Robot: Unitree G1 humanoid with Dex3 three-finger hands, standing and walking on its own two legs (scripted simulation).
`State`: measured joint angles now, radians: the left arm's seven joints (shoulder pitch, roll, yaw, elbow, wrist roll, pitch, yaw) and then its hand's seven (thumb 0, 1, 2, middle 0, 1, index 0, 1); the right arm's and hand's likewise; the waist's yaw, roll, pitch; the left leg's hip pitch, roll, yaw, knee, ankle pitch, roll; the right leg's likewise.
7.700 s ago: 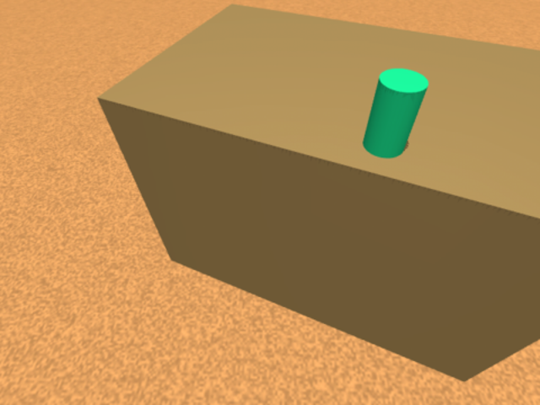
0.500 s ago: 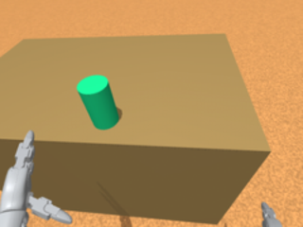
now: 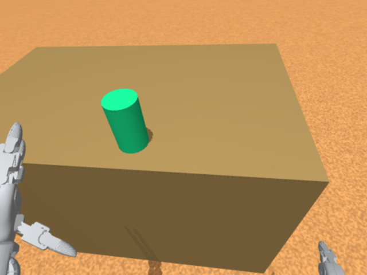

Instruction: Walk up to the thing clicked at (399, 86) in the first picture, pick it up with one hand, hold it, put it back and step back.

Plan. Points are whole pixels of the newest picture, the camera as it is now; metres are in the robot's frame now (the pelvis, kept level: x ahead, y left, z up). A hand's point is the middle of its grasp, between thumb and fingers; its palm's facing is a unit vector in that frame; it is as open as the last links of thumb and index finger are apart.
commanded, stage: rise first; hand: left
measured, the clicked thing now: (127, 122) +0.44 +0.21 +0.10
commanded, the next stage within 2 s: go down in 0.48 s
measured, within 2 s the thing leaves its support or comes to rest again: neither
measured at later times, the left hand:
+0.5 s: hand (33, 184) +0.19 +0.26 +0.20, palm faces +0.42 -0.78 -0.46, open 17.7 cm
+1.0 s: hand (21, 146) +0.25 +0.31 +0.22, palm faces +0.40 -0.85 -0.35, open 17.6 cm
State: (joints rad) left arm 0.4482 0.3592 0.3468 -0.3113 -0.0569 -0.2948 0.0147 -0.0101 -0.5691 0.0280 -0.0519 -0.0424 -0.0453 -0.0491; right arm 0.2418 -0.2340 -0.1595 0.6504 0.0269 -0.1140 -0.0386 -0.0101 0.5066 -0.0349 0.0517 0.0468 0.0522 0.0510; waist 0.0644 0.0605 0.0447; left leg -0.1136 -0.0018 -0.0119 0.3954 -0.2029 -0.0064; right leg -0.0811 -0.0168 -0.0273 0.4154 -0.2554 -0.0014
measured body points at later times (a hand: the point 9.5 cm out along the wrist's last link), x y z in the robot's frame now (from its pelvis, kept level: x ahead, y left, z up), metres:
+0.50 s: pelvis +0.00 +0.01 +0.00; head -0.01 -0.02 +0.45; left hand +0.16 +0.30 +0.22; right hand +0.16 -0.26 -0.09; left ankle +0.01 +0.13 -0.74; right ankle -0.01 -0.12 -0.74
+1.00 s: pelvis +0.00 +0.00 +0.00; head -0.02 -0.02 +0.44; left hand +0.22 +0.35 +0.23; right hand +0.17 -0.26 -0.10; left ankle +0.01 +0.13 -0.74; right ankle -0.01 -0.12 -0.74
